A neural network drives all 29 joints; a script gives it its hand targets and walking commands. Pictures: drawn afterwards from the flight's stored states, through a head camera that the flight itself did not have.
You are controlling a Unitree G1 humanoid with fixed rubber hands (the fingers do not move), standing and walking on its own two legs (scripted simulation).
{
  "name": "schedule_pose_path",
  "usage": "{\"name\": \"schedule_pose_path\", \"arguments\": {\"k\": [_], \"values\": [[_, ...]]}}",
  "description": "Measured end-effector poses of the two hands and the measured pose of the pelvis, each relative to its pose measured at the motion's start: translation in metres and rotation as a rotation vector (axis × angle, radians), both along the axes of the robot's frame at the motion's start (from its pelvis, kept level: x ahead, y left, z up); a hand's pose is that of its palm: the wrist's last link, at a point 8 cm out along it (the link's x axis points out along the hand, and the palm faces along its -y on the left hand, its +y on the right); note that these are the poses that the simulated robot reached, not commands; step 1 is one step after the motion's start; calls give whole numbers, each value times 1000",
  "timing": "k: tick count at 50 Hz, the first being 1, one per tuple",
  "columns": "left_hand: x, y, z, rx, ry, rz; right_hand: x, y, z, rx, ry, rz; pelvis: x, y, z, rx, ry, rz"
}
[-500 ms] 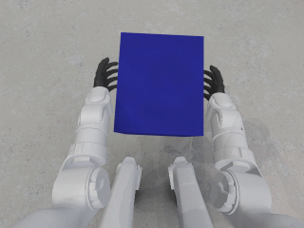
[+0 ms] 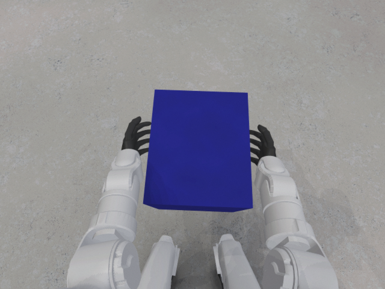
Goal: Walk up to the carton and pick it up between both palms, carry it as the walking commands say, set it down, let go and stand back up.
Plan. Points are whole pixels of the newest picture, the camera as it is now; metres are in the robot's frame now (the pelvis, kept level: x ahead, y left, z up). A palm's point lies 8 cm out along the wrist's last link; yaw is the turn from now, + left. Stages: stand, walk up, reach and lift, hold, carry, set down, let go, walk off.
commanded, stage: reach and lift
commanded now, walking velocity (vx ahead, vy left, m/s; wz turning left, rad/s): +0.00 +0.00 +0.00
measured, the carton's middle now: (198, 157) +0.41 +0.00 -0.12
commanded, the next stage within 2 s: none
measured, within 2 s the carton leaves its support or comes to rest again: neither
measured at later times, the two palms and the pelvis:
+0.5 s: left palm (118, 148) +0.37 +0.15 +0.03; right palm (277, 160) +0.35 -0.15 +0.02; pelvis +0.02 +0.01 +0.06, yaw +0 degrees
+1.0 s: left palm (110, 138) +0.36 +0.13 +0.10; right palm (301, 149) +0.35 -0.16 +0.09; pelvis +0.03 +0.00 +0.10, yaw +0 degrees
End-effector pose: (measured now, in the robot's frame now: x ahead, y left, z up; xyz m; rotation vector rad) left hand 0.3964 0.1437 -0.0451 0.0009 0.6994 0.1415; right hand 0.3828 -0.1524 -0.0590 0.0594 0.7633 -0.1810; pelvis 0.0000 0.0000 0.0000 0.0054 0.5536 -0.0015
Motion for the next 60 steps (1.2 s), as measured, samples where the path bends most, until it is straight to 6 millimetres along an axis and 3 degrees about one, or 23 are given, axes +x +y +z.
{"name": "schedule_pose_path", "arguments": {"k": [6,18,25,33,43,49,60], "values": [[-6,3,9,-13,-8,6,-4,2,13,-19,-9,15,4,-3,12,-5,-15,7],[-9,2,62,-20,-37,-18,-14,2,67,-20,-39,-16,15,2,41,-15,-112,16],[-24,4,76,-2,1,-21,-29,4,79,-13,-3,-14,16,10,59,-13,-171,10],[-31,7,93,-3,-9,-1,-30,8,95,-17,-14,7,13,13,71,-9,-229,9],[-28,-5,131,2,-40,-13,-27,-4,137,-35,-47,10,23,7,89,-9,-311,15],[-36,-9,148,12,-26,-16,-35,-9,152,-40,-35,16,32,2,101,-5,-374,2],[-51,10,164,22,-10,-1,-45,10,169,-48,-19,45,33,2,112,-9,-462,3]]}}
